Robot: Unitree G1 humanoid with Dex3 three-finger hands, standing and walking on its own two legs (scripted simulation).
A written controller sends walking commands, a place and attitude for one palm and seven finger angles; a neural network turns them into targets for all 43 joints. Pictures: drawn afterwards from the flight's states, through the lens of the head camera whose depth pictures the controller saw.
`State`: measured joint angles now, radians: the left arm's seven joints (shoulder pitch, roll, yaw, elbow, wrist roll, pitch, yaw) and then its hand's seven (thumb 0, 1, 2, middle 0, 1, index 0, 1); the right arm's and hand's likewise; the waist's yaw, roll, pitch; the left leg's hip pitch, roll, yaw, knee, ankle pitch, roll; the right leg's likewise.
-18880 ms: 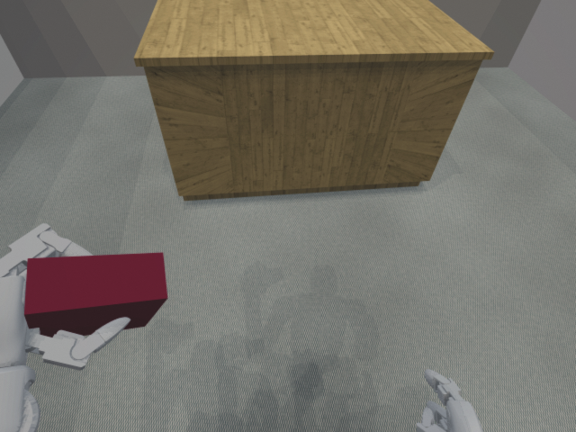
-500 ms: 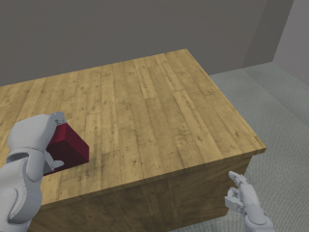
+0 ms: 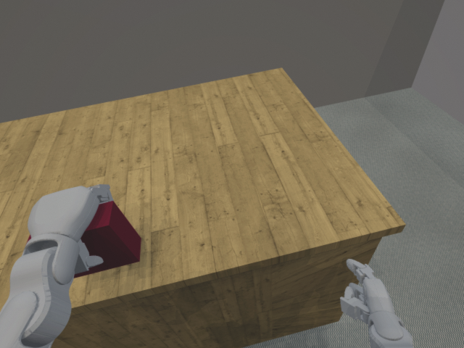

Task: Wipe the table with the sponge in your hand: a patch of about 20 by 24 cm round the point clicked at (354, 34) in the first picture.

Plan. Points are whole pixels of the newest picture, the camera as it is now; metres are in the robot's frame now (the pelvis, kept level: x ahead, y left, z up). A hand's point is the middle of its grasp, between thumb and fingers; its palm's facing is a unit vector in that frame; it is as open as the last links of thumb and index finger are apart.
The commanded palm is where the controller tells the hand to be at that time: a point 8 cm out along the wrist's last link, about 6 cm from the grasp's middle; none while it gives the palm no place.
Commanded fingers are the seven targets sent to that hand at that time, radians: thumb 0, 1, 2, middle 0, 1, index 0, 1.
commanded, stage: move the sponge above the wiping area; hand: left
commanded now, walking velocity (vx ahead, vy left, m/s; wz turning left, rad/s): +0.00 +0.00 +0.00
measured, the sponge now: (95, 247) +0.22 +0.29 +0.08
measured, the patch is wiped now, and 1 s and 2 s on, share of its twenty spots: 0.00 0.00 0.00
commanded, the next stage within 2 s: lower the sponge onto the table in 2.00 s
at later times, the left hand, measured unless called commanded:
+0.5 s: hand (98, 232) +0.24 +0.27 +0.11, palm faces -0.01 -0.09 -1.00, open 9.4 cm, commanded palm +0.21 +0.28 +0.19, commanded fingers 0.00 0.10 1.30 -1.20 -1.60 -1.20 -1.60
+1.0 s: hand (103, 218) +0.27 +0.28 +0.10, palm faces +0.00 -0.06 -1.00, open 9.4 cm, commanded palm +0.24 +0.28 +0.17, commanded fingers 0.00 0.10 1.30 -1.20 -1.60 -1.20 -1.60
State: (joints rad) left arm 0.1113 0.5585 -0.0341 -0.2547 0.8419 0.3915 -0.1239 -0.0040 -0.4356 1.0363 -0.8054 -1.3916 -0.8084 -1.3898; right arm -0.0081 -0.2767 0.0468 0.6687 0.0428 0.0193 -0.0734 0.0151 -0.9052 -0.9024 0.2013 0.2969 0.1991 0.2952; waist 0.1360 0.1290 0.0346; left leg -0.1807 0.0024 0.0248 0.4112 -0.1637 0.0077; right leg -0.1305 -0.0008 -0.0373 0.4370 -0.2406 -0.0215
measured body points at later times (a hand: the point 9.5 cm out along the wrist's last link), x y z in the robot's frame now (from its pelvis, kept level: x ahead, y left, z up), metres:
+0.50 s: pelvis +0.00 +0.00 +0.00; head +0.00 -0.04 +0.45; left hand +0.23 +0.27 +0.16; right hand +0.26 -0.19 -0.08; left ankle +0.04 +0.12 -0.74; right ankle +0.00 -0.11 -0.74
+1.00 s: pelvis +0.01 +0.00 +0.00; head +0.00 -0.04 +0.45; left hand +0.26 +0.28 +0.16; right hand +0.25 -0.21 -0.09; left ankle +0.04 +0.12 -0.74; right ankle +0.00 -0.11 -0.74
